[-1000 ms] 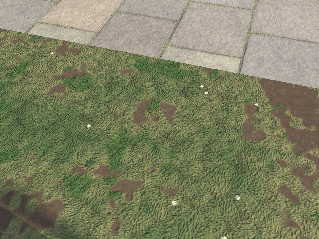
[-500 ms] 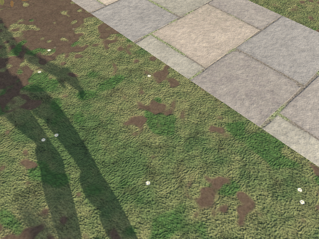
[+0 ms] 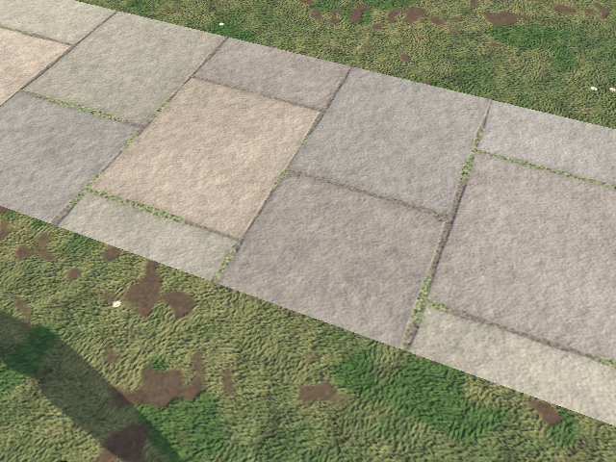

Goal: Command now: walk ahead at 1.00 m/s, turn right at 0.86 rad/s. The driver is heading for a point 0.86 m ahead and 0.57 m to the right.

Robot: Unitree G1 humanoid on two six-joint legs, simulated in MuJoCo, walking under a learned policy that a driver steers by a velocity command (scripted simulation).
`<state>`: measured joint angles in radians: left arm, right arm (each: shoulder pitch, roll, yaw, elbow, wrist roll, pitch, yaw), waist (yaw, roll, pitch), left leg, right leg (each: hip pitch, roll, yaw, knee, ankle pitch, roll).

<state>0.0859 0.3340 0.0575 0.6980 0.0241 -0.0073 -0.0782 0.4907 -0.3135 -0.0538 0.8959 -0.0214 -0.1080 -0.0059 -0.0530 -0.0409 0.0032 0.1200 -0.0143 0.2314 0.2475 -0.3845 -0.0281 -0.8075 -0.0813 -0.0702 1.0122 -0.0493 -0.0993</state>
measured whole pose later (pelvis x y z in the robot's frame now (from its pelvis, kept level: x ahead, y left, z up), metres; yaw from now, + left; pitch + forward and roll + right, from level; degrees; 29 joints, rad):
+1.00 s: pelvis +0.83 -0.27 -0.02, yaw -57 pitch +1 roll +2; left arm -0.05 0.30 0.01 0.59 0.03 -0.01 -0.08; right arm 0.54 -0.25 -0.03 0.90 -0.04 -0.06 -0.02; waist -0.06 -0.05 0.05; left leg 0.24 0.05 0.33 0.49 -0.40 -0.07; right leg -0.59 0.06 -0.16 0.70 -0.15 -0.22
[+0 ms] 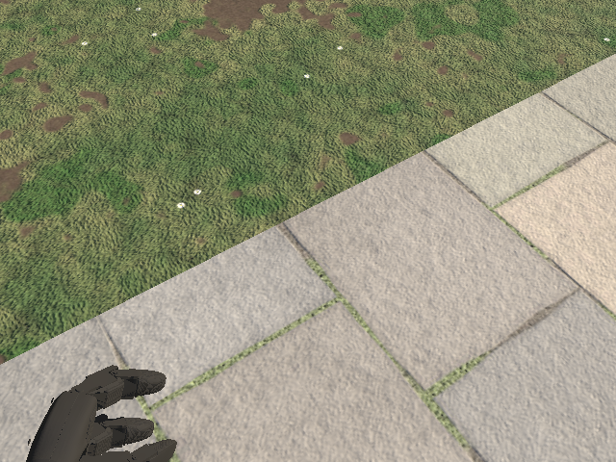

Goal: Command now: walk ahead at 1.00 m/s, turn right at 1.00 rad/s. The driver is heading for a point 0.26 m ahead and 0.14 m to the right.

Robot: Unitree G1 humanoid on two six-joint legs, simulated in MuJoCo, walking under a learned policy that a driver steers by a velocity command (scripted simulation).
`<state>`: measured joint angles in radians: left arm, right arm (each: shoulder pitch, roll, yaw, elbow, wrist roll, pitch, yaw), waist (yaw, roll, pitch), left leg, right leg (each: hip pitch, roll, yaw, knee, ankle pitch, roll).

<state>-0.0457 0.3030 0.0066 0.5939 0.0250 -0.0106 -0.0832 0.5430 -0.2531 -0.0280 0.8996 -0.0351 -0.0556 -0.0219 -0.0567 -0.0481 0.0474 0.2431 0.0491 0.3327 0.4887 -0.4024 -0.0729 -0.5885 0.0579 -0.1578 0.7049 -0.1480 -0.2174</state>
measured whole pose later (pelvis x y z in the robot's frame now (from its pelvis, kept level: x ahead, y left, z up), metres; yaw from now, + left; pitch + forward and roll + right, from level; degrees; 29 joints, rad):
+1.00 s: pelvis +0.46 -0.02 +0.03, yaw -18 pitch -1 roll +1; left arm 0.23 0.19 0.03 0.84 0.01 -0.01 0.03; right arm 0.19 -0.23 -0.03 0.81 -0.02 -0.01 -0.01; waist -0.02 0.02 0.01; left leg -0.33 -0.02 0.01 0.52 -0.19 0.01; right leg -0.27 0.00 0.05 0.58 -0.31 0.01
